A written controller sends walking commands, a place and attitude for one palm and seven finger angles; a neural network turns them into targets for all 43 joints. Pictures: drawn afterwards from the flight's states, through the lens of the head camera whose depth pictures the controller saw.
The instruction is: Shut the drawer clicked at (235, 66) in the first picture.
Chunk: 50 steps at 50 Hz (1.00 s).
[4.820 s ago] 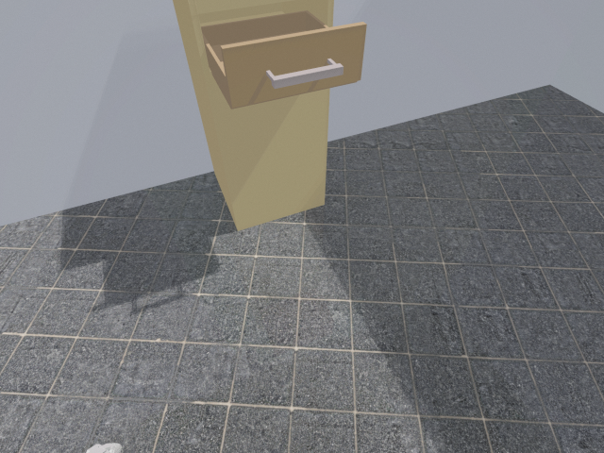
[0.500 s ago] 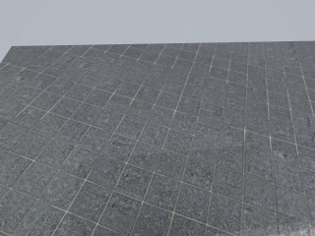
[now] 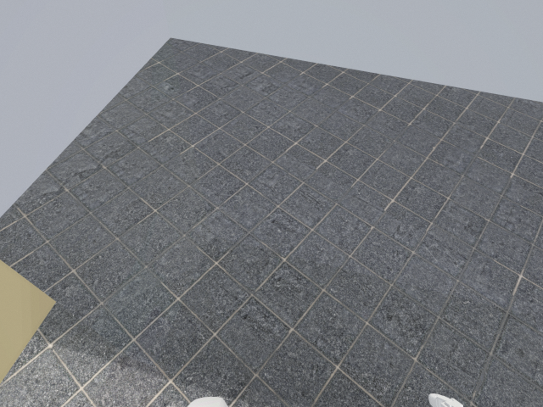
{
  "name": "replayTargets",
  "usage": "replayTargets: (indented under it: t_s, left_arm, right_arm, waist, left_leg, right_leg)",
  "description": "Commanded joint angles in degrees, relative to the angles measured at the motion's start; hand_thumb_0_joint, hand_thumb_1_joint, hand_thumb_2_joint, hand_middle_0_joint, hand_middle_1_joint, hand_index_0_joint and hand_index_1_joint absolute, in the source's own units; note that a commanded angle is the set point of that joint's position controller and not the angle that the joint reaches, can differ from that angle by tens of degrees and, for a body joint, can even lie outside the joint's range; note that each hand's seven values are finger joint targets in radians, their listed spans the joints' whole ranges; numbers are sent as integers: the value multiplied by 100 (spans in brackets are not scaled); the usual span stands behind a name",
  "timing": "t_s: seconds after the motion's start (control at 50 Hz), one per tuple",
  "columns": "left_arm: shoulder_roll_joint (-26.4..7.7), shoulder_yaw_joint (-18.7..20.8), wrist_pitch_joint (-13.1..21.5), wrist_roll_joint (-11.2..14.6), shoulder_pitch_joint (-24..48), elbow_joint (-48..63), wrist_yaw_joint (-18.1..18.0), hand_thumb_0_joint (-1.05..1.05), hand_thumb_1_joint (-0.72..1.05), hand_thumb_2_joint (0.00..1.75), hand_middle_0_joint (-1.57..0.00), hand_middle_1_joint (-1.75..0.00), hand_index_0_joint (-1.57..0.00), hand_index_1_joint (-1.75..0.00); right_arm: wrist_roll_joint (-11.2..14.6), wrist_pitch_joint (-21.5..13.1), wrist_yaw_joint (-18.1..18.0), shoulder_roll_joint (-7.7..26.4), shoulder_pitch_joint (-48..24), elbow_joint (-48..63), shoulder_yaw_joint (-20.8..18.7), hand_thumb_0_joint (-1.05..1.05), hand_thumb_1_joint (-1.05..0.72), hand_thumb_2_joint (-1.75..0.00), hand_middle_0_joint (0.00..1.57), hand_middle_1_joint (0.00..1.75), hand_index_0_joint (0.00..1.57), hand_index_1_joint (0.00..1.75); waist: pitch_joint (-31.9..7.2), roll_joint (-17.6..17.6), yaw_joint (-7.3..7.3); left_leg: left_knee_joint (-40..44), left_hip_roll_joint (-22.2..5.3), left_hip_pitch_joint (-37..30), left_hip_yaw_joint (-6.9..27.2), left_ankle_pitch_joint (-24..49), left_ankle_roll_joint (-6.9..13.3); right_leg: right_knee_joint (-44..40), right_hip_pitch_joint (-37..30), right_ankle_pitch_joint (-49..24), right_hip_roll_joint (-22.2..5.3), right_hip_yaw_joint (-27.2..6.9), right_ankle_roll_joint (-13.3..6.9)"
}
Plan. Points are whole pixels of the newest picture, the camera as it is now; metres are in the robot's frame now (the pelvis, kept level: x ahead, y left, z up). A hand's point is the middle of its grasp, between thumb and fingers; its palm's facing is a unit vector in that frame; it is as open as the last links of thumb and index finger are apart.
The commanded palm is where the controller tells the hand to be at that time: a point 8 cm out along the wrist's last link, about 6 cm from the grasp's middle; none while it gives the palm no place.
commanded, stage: turn to face it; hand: left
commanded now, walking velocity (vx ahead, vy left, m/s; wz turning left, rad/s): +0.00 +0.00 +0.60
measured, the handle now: out of the picture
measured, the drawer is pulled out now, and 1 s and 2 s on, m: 0.25 0.25 0.25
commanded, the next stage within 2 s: none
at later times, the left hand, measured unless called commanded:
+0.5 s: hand out of the picture +0.07 +0.23 -0.15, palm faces +0.28 -0.91 -0.30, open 7.4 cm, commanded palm none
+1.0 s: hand out of the picture -0.10 +0.25 -0.18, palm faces +0.59 -0.76 -0.26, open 7.4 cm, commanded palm none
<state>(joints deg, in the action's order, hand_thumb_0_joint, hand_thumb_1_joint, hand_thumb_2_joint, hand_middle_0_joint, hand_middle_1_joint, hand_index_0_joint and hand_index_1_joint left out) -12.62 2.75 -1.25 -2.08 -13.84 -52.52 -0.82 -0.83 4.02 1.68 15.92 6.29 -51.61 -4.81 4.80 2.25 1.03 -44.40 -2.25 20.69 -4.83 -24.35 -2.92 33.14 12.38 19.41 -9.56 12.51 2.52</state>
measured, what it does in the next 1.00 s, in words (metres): steps on the spot, turning left: left foot, then right foot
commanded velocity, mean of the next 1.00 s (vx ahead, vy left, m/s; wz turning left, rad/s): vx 0.00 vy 0.00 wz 0.60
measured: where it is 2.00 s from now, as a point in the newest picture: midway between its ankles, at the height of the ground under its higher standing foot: outside the picture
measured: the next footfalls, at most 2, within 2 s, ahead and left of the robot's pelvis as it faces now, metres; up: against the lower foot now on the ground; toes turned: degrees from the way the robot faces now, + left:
left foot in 0.04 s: +0.03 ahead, +0.13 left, +0.00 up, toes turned +8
right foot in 0.48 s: +0.07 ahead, -0.12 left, +0.00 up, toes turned +15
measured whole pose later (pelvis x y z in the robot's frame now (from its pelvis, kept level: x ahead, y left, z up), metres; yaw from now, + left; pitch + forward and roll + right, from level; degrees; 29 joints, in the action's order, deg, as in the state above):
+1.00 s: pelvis -0.01 +0.04 +0.00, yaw +35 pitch +1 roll -1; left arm -16.8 4.8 -4.3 -1.1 -12.4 -53.2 -0.8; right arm -1.1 1.0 0.5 13.5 7.6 -49.7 -3.0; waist 5.8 3.4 0.6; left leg -35.0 -0.1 17.6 -2.2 -18.1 1.9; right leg 64.3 25.8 28.2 -6.8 3.9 5.3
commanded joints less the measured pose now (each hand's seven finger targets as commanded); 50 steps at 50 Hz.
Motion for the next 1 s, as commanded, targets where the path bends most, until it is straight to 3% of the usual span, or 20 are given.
replayTargets:
  t_s: [0.0, 0.02, 0.04, 0.1, 0.16, 0.32, 0.4, 0.42, 0.44, 0.46, 0.48, 0.56, 0.72, 0.8, 0.82, 0.84, 0.86, 0.9, 0.92, 0.98]
  left_arm:
    - [-1110, 364, 30, 117, -228, 403, -34, 0, 90, 90, -20, -30, -20, -30]
    - [-681, 257, 27, 138, -18, 698, 19, 0, 90, 90, -20, -30, -20, -30]
    - [-800, 231, -42, 70, 376, 813, -32, 0, 90, 90, -20, -30, -20, -30]
    - [-719, 300, -47, 104, 533, 627, 1, 0, 90, 90, -20, -30, -20, -30]
    - [-705, 302, -61, 106, 238, 505, 48, 0, 90, 90, -20, -30, -20, -30]
    - [-545, 245, -30, 157, 582, 761, -9, 0, 90, 90, -20, -30, -20, -30]
    - [-600, 245, 62, 196, 113, 702, -54, 0, 90, 90, -20, -30, -20, -30]
    - [-722, 277, 121, 184, -112, 664, -78, 0, 90, 90, -20, -30, -20, -30]
    - [-1195, 367, 178, 100, -259, 645, -127, 0, 90, 90, -20, -30, -20, -30]
    - [-1590, 409, 165, 63, -172, 747, -135, 0, 90, 90, -20, -30, -20, -30]
    - [-1409, 400, 159, 98, -57, 756, -154, 0, 90, 90, -20, -30, -20, -30]
    - [-871, 220, 170, 76, 629, 859, -133, 0, 90, 90, -20, -30, -20, -30]
    - [-1286, 324, 109, 32, -158, 529, -94, 0, 90, 90, -20, -30, -20, -30]
    - [-1307, 377, 40, 91, -74, 480, -62, 0, 90, 90, -20, -30, -20, -30]
    - [-1145, 364, 15, 131, -96, 553, -33, 0, 90, 90, -20, -30, -20, -30]
    - [-684, 263, 15, 161, 66, 843, 21, 0, 90, 90, -20, -30, -20, -30]
    - [-788, 205, -56, 92, 497, 960, -46, 0, 90, 90, -20, -30, -20, -30]
    - [-713, 255, -31, 136, 748, 825, -46, 0, 90, 90, -20, -30, -20, -30]
    - [-732, 271, -39, 134, 618, 711, -13, 0, 90, 90, -20, -30, -20, -30]
    - [-711, 262, -54, 135, 293, 548, 29, 0, 90, 90, -20, -30, -20, -30]
  right_arm:
    - [-21, -303, -21, 849, 513, 416, -171, 0, -90, -90, 20, 30, 20, 30]
    - [-31, -336, -62, 1531, 974, 384, -343, 0, -90, -90, 20, 30, 20, 30]
    - [6, -309, -97, 1545, 1320, 191, -342, 0, -90, -90, 20, 30, 20, 30]
    - [-44, -332, -218, 1018, 403, 433, -192, 0, -90, -90, 20, 30, 20, 30]
    - [-22, -368, -223, 885, 181, 540, -143, 0, -90, -90, 20, 30, 20, 30]
    - [-61, -296, -202, 925, 470, 437, -239, 0, -90, -90, 20, 30, 20, 30]
    - [-30, -258, -189, 874, 283, 467, -268, 0, -90, -90, 20, 30, 20, 30]
    - [11, -264, -175, 736, 288, 496, -254, 0, -90, -90, 20, 30, 20, 30]
    - [72, -282, -135, 376, 430, 543, -196, 0, -90, -90, 20, 30, 20, 30]
    - [43, -267, -119, 224, 460, 685, -177, 0, -90, -90, 20, 30, 20, 30]
    - [-34, -199, -120, 472, 325, 619, -231, 0, -90, -90, 20, 30, 20, 30]
    - [-25, -104, 18, 300, 444, 301, -183, 0, -90, -90, 20, 30, 20, 30]
    - [27, -140, 45, 163, -205, 463, -37, 0, -90, -90, 20, 30, 20, 30]
    - [9, -235, 10, 361, 308, 400, -66, 0, -90, -90, 20, 30, 20, 30]
    - [-19, -301, -5, 813, 758, 322, -177, 0, -90, -90, 20, 30, 20, 30]
    - [-33, -338, -47, 1518, 1224, 291, -355, 0, -90, -90, 20, 30, 20, 30]
    - [22, -304, -87, 1587, 1602, 113, -340, 0, -90, -90, 20, 30, 20, 30]
    - [-23, -334, -226, 1227, 1090, 222, -254, 0, -90, -90, 20, 30, 20, 30]
    - [-35, -339, -235, 1018, 677, 320, -172, 0, -90, -90, 20, 30, 20, 30]
    - [-27, -375, -231, 898, 346, 448, -120, 0, -90, -90, 20, 30, 20, 30]
  waist:
    - [-1160, -295, -287]
    - [-1204, -2201, -549]
    - [-1299, -1578, -694]
    - [-587, -1358, -302]
    - [-712, -1146, -140]
    - [-850, -1015, -285]
    - [-955, -1009, -30]
    - [-1038, -661, 97]
    - [-1185, 622, 146]
    - [-1015, 1434, 133]
    - [-855, 1179, 120]
    - [-211, 665, -248]
    - [-473, 1040, 184]
    - [-794, 727, -121]
    - [-1168, -228, -378]
    - [-1266, -2148, -626]
    - [-1332, -1701, -768]
    - [-853, -1651, -614]
    - [-633, -1373, -375]
    - [-784, -1092, -172]
  left_leg:
    - [2120, -518, -1942, 593, 2276, 359]
    - [2190, -2133, -2681, 2651, 4901, 1221]
    - [2121, -2283, -2368, 2532, 4807, 1574]
    - [2304, -1414, -1253, 1928, 3550, 1249]
    - [2352, -1046, -1189, 1572, 3444, 1119]
    - [2246, -987, -1194, 2361, 3097, 1288]
    - [1741, -708, -575, 2549, 3310, 1059]
    - [1392, -463, -125, 2446, 2764, 815]
    - [432, 145, 920, 1700, 1189, 379]
    - [-883, 675, 1468, 797, -958, 23]
    - [-1770, 319, 1329, 1040, -931, 86]
    - [-2513, 37, 1217, 609, 95, -79]
    - [-342, 80, 526, -81, -135, -99]
    - [1540, 168, -756, -256, 1035, 63]
    - [2061, -404, -1920, 534, 2213, 334]
    - [2196, -2053, -2668, 2678, 4781, 1176]
    - [2124, -2249, -2359, 2649, 4787, 1522]
    - [2162, -1730, -1738, 2383, 4257, 1475]
    - [2229, -1416, -1427, 2023, 4058, 1301]
    - [2274, -1087, -1315, 1652, 3910, 1178]
  right_leg:
    - [1196, 530, -1994, -700, -226, -105]
    - [2546, 2246, 1648, 126, -179, 362]
    - [3187, 2294, 1888, 164, -880, 251]
    - [3506, 2233, 741, 187, -1265, 256]
    - [3081, 1857, 346, 342, -1197, 298]
    - [1547, 1317, 536, 695, -1248, 253]
    - [-115, 6, -225, 908, -1116, 171]
    - [-1033, -700, -756, 682, -1269, 133]
    - [-1630, -1636, -936, -561, -2407, -222]
    - [-1772, -1342, -1577, -1915, -3409, -912]
    - [-1727, -710, -1468, -1839, -3082, -1140]
    - [-1469, -104, -1875, -929, -1526, -901]
    - [-955, -812, -3154, -1115, -827, -900]
    - [91, -466, -2923, -1002, -344, -435]
    - [1234, 443, -2047, -732, -167, -107]
    - [2626, 2144, 1698, 131, -141, 359]
    - [3221, 2142, 2026, 162, -867, 265]
    - [3614, 2359, 1323, 151, -1209, 255]
    - [3577, 2208, 877, 162, -1248, 264]
    - [3093, 1784, 501, 298, -1188, 303]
